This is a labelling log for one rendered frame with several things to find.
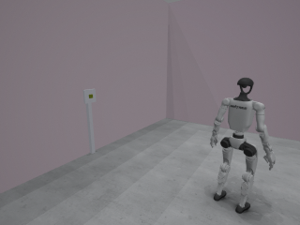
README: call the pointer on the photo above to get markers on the robot right upper arm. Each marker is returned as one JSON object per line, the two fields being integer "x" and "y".
{"x": 260, "y": 115}

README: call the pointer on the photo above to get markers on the right robot hand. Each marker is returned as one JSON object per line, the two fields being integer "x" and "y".
{"x": 271, "y": 158}

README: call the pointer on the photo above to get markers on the left robot forearm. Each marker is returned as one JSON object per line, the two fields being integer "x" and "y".
{"x": 216, "y": 128}

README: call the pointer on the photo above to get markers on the right robot thigh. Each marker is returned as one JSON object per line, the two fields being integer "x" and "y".
{"x": 251, "y": 152}

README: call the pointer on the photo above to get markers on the robot left upper arm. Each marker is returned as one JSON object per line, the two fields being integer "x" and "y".
{"x": 223, "y": 108}

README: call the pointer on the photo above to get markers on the panel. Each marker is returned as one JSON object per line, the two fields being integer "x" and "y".
{"x": 88, "y": 104}

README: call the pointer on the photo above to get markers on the right robot forearm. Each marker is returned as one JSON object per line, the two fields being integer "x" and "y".
{"x": 265, "y": 141}

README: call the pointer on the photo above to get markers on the left robot hand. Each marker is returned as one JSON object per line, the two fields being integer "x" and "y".
{"x": 214, "y": 140}

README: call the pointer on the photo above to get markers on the robot left shin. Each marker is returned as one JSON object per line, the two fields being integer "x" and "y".
{"x": 221, "y": 180}

